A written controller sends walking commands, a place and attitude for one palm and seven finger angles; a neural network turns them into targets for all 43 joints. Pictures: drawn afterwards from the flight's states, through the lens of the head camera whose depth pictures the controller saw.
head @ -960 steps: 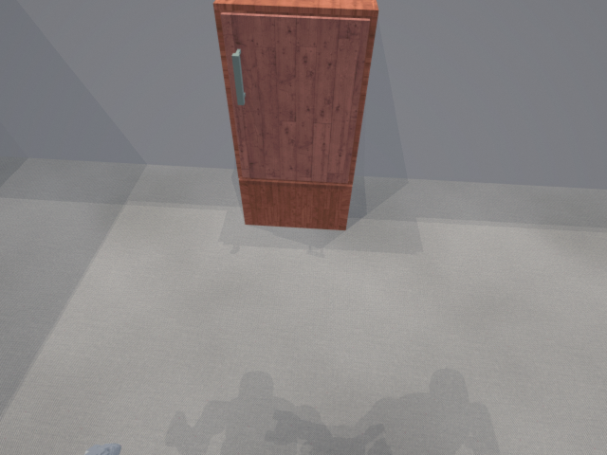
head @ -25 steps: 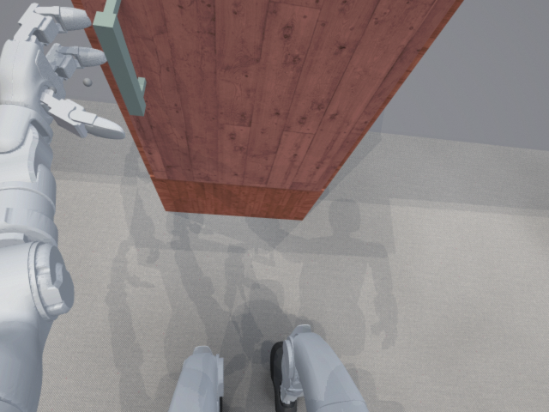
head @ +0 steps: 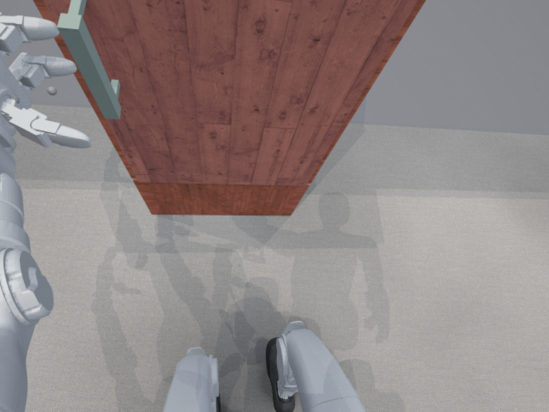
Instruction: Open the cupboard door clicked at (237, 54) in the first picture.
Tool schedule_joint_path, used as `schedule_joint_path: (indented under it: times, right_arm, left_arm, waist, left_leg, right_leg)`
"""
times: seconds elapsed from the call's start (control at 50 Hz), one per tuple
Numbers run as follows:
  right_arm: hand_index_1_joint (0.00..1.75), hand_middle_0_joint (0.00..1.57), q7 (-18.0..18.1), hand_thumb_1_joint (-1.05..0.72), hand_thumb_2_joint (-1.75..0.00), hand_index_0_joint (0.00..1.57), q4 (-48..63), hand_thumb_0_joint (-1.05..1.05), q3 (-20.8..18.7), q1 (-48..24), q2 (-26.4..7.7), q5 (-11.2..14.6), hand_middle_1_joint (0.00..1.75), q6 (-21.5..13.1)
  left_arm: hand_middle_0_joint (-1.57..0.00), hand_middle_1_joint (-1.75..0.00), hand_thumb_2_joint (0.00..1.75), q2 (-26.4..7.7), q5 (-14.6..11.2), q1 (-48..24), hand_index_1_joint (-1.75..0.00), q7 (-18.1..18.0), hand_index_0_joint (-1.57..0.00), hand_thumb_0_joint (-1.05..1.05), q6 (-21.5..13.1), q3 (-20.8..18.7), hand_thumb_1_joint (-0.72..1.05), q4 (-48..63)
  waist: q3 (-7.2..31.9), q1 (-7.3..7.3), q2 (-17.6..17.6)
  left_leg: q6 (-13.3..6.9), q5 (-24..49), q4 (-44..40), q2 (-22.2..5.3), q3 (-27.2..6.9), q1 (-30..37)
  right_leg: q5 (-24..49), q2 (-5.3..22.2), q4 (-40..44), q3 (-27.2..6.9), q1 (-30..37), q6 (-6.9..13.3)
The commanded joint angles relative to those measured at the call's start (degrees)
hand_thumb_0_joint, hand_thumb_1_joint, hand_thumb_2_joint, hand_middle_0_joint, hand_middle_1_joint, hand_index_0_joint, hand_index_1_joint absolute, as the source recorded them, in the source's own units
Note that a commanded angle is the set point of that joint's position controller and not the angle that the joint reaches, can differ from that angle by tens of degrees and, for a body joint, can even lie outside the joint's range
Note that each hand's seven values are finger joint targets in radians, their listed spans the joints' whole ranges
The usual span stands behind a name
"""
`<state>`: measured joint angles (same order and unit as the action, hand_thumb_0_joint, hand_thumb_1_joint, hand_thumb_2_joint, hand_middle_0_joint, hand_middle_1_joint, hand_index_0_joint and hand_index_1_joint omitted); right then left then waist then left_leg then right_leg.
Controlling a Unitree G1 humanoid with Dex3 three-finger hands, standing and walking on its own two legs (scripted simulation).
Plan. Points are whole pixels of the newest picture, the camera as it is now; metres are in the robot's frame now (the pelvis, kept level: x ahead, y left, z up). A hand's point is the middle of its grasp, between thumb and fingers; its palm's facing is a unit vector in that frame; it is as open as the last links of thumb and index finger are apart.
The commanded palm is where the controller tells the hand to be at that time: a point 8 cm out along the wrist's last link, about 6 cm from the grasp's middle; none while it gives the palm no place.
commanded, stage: move the hooked fingers beside the handle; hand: left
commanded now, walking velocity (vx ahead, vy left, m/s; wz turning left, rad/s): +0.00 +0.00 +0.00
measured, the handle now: (97, 62) +0.57 +0.18 +0.06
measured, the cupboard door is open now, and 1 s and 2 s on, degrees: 0 0 0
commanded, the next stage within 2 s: slide the fingers in behind the handle in 0.84 s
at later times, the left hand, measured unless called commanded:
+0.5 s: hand (48, 90) +0.52 +0.23 +0.06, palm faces -0.07 -1.00 -0.02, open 14.0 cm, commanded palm +0.51 +0.27 +0.05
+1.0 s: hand (42, 91) +0.53 +0.25 +0.05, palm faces -0.06 -1.00 -0.01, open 14.0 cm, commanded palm +0.52 +0.27 +0.05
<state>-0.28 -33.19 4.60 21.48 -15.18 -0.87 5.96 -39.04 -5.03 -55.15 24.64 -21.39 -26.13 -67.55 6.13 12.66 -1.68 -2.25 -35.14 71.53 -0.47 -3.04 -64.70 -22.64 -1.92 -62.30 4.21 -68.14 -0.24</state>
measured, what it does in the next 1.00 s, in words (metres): stands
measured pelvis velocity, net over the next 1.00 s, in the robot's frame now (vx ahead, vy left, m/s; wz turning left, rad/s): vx -0.01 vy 0.00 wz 0.00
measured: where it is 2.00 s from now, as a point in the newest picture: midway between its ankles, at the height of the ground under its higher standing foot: (246, 411)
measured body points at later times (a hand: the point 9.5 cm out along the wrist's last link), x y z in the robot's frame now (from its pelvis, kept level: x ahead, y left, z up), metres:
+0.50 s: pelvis -0.01 +0.00 +0.00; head +0.17 +0.05 +0.41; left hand +0.52 +0.29 +0.06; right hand +0.00 -0.26 -0.10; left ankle -0.03 +0.09 -0.63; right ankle +0.06 -0.13 -0.63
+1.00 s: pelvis -0.01 +0.00 -0.01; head +0.17 +0.05 +0.40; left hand +0.52 +0.30 +0.06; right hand -0.01 -0.27 -0.10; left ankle -0.03 +0.09 -0.63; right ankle +0.06 -0.13 -0.63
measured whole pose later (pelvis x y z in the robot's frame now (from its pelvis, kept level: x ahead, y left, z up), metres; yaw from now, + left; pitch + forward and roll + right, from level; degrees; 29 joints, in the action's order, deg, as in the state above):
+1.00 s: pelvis -0.01 +0.00 -0.01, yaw +0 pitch +29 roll -6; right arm 0.5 -33.5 5.3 21.2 -16.1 -1.0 4.7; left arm -42.6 -4.8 -58.8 27.0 -20.2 -26.6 -69.4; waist 6.0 13.6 -1.5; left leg -2.2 -35.0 74.1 -0.4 -3.8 -68.4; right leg -22.2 -1.9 -63.8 5.0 -71.2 -0.2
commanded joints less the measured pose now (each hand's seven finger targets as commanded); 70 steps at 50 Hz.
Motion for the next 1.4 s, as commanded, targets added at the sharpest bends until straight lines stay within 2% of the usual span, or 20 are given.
schedule_joint_path:
  times: [0.0,0.1,0.16,0.18,0.26,0.32,0.38,0.52,0.58,0.6,0.66,0.74,0.82,0.86,0.9,1.06,1.18,1.28,1.32,1.38]
  right_arm:
    - [0.3,0.2,1.4,-0.9,-0.9,0.2,2.0,0.0,-4.3,11.4,-12.2,0.1,0.3,-1.0]
    - [0.3,0.2,1.3,-0.9,-0.9,0.2,1.7,0.0,-4.6,11.4,-12.3,0.2,0.3,-0.9]
    - [0.3,0.2,1.4,-0.9,-0.9,0.2,1.2,0.0,-4.6,11.4,-12.5,0.3,0.3,-0.8]
    - [0.3,0.2,1.6,-0.9,-0.9,0.2,1.2,0.0,-4.5,11.5,-12.5,0.3,0.3,-1.0]
    - [0.3,0.2,1.7,-0.9,-0.9,0.2,0.8,0.0,-4.2,11.3,-12.5,0.0,0.3,-1.3]
    - [0.3,0.2,1.7,-0.9,-0.9,0.2,0.8,0.0,-4.2,11.4,-12.5,-0.3,0.3,-1.4]
    - [0.3,0.2,1.6,-0.9,-0.9,0.2,1.2,0.0,-4.2,11.5,-12.4,-0.3,0.3,-1.4]
    - [0.3,0.2,1.6,-0.9,-0.9,0.2,2.1,0.0,-3.7,11.1,-12.5,0.0,0.3,-1.0]
    - [0.3,0.2,1.4,-0.9,-0.9,0.2,2.6,0.0,-3.9,11.1,-12.3,0.0,0.3,-1.3]
    - [0.3,0.2,1.4,-0.9,-0.9,0.2,2.3,0.0,-4.1,11.2,-12.5,0.1,0.3,-1.3]
    - [0.3,0.2,1.7,-0.9,-0.9,0.2,1.9,0.0,-3.5,10.9,-12.7,0.4,0.3,-1.3]
    - [0.3,0.2,2.1,-0.9,-0.9,0.2,1.6,0.0,-3.3,11.3,-12.8,0.3,0.3,-1.8]
    - [0.3,0.2,1.8,-0.9,-0.9,0.2,1.2,0.0,-3.7,11.5,-12.8,0.1,0.3,-1.9]
    - [0.3,0.2,1.9,-0.9,-0.9,0.2,0.9,0.0,-3.6,11.6,-13.1,0.1,0.3,-1.9]
    - [0.3,0.2,2.0,-0.9,-0.9,0.2,1.1,0.0,-3.6,12.0,-13.2,0.0,0.3,-1.8]
    - [0.3,0.2,1.4,-0.9,-0.9,0.2,1.2,0.0,-3.9,11.7,-12.7,-0.1,0.3,-1.5]
    - [0.3,0.2,0.9,-0.9,-0.9,0.2,1.2,0.0,-4.4,12.4,-12.2,-0.4,0.3,-1.5]
    - [0.3,0.2,0.5,-0.9,-0.9,0.2,0.5,0.0,-4.7,12.2,-11.7,-0.4,0.3,-1.3]
    - [0.3,0.2,0.6,-0.9,-0.9,0.2,0.1,0.0,-5.0,12.5,-11.8,-0.6,0.3,-1.2]
    - [0.3,0.2,0.6,-0.9,-0.9,0.2,-0.5,0.0,-4.8,12.4,-11.5,-0.7,0.3,-1.5]
  left_arm:
    - [-0.3,-1.2,0.3,-20.1,-1.5,-23.2,-1.2,0.5,-0.3,0.0,-4.3,-4.7,-0.5,13.6]
    - [-0.3,-1.2,0.3,-16.5,-2.2,-20.6,-1.2,2.1,-0.3,0.0,-3.8,-2.3,-0.5,13.9]
    - [-0.3,-1.2,0.3,-13.5,-2.5,-21.6,-1.2,2.3,-0.3,0.0,-2.7,-0.2,-0.5,11.9]
    - [-0.3,-1.2,0.3,-13.1,-2.6,-23.4,-1.2,2.2,-0.3,0.0,-3.0,0.4,-0.5,12.9]
    - [-0.3,-1.2,0.3,-14.8,-1.6,-25.0,-1.2,1.0,-0.3,0.0,-3.1,-0.4,-0.5,10.8]
    - [-0.3,-1.2,0.3,-16.7,-1.1,-26.2,-1.2,0.3,-0.3,0.0,-4.3,-1.6,-0.5,12.0]
    - [-0.3,-1.2,0.3,-15.6,-1.1,-25.9,-1.2,0.2,-0.3,0.0,-4.4,-0.9,-0.5,12.4]
    - [-0.3,-1.2,0.3,-19.5,-0.6,-25.0,-1.2,0.1,-0.3,0.0,-3.0,-3.3,-0.5,10.3]
    - [-0.3,-1.2,0.3,-18.7,-1.2,-24.7,-1.2,0.7,-0.3,0.0,-4.1,-2.9,-0.5,14.3]
    - [-0.3,-1.2,0.3,-20.2,-1.2,-23.0,-1.2,0.9,-0.3,0.0,-4.0,-4.3,-0.5,13.1]
    - [-0.3,-1.2,0.3,-18.7,-1.4,-25.1,-1.2,1.8,-0.3,0.0,-2.6,-2.2,-0.5,9.5]
    - [-0.3,-1.2,0.3,-21.3,-0.8,-26.1,-1.2,2.3,-0.3,0.0,-2.6,-3.1,-0.5,9.5]
    - [-0.3,-1.2,0.3,-17.3,-1.3,-25.8,-1.2,2.8,-0.3,0.0,-3.0,-0.7,-0.5,10.2]
    - [-0.3,-1.2,0.3,-17.2,-1.5,-27.2,-1.2,2.7,-0.3,0.0,-2.1,-0.6,-0.5,8.9]
    - [-0.3,-1.2,0.3,-20.1,-0.9,-27.1,-1.2,2.2,-0.3,0.0,-2.3,-2.7,-0.5,10.1]
    - [-0.3,-1.2,0.3,-16.6,-0.8,-27.0,-1.2,0.8,-0.3,0.0,-2.1,-0.8,-0.5,12.4]
    - [-0.3,-1.2,0.3,-13.9,-1.5,-24.2,-1.2,-0.6,-0.3,0.0,-2.7,-0.7,-0.5,15.3]
    - [-0.3,-1.2,0.3,-7.7,-1.3,-25.6,-1.2,-1.8,-0.3,0.0,-3.1,4.0,-0.5,16.2]
    - [-0.3,-1.2,0.3,-8.0,-1.2,-24.4,-1.2,-2.3,-0.3,0.0,-3.5,3.2,-0.5,15.3]
    - [-0.3,-1.2,0.3,-4.8,-1.7,-26.9,-1.2,-2.5,-0.3,0.0,-4.3,5.7,-0.5,14.6]
  waist:
    - [33.9,-0.61,-12.7]
    - [33.4,-0.65,-14.3]
    - [29.9,0.72,-11.7]
    - [29.9,0.99,-13.0]
    - [29.0,0.92,-12.8]
    - [31.7,0.46,-14.2]
    - [32.1,0.35,-15.6]
    - [31.0,0.45,-11.0]
    - [34.2,-0.31,-14.7]
    - [34.4,-0.71,-13.6]
    - [28.6,1.22,-10.1]
    - [30.7,0.9,-12.3]
    - [31.9,1.07,-14.9]
    - [29.9,2.12,-12.7]
    - [32.6,1.0,-14.3]
    - [31.9,1.29,-15.4]
    - [35.5,0.36,-15.9]
    - [31.5,1.54,-15.9]
    - [32.8,1.13,-14.5]
    - [29.9,2.35,-13.2]
  left_leg:
    - [1.6,35.7,-8.5,-0.8,-2.2,19.3]
    - [2.6,40.8,-8.8,-1.5,-3.2,24.2]
    - [2.3,36.6,-9.0,-1.5,-3.4,22.5]
    - [2.5,37.5,-8.9,-1.5,-3.8,23.5]
    - [2.4,32.0,-9.0,-0.9,-3.2,20.4]
    - [2.8,34.7,-8.4,-1.0,-3.6,21.9]
    - [3.1,36.7,-8.3,-1.2,-3.9,23.4]
    - [1.4,30.5,-8.2,-0.8,-2.4,16.1]
    - [2.0,34.6,-8.3,-0.9,-2.7,20.2]
    - [2.1,34.2,-8.3,-1.0,-2.7,19.9]
    - [0.8,27.3,-8.3,-0.8,-1.9,13.6]
    - [1.0,28.0,-7.8,-0.7,-2.1,14.4]
    - [1.8,32.3,-7.4,-1.0,-3.0,19.3]
    - [1.4,29.9,-7.3,-1.0,-3.0,17.0]
    - [1.8,31.8,-7.3,-1.0,-3.3,18.2]
    - [2.3,33.8,-7.5,-1.2,-3.4,20.5]
    - [3.4,42.2,-7.7,-1.6,-4.4,25.5]
    - [3.7,41.0,-8.8,-1.7,-4.6,27.0]
    - [3.7,41.7,-8.7,-1.6,-4.4,27.2]
    - [3.3,38.2,-9.1,-1.3,-4.2,25.4]
  right_leg:
    - [19.6,-1.1,2.9,-1.8,22.2,2.0]
    - [18.5,-1.2,3.3,-0.9,18.5,1.9]
    - [15.4,-1.3,4.0,-0.5,16.0,1.6]
    - [15.1,-1.2,3.7,-0.4,14.8,1.9]
    - [13.0,-1.1,3.7,-0.7,15.2,2.0]
    - [14.2,-1.0,3.0,-0.7,15.5,2.2]
    - [14.2,-1.1,2.6,-0.5,14.7,2.3]
    - [15.4,-1.2,2.9,-1.5,19.7,1.8]
    - [17.1,-1.2,2.6,-1.5,19.6,2.1]
    - [16.6,-1.2,2.7,-1.3,19.7,2.0]
    - [14.3,-1.2,3.5,-1.8,19.8,1.6]
    - [14.4,-1.1,2.8,-1.8,19.5,1.8]
    - [14.4,-1.2,2.6,-1.1,15.6,2.0]
    - [13.3,-1.3,2.8,-1.0,15.2,1.8]
    - [14.2,-1.2,2.1,-1.0,15.9,2.0]
    - [14.3,-1.2,2.5,-0.6,14.6,1.9]
    - [17.6,-1.3,2.4,-0.2,15.5,2.2]
    - [15.4,-1.4,3.6,0.3,12.8,2.1]
    - [16.3,-1.4,3.6,0.1,14.0,2.0]
    - [15.5,-1.4,4.1,0.0,14.1,2.2]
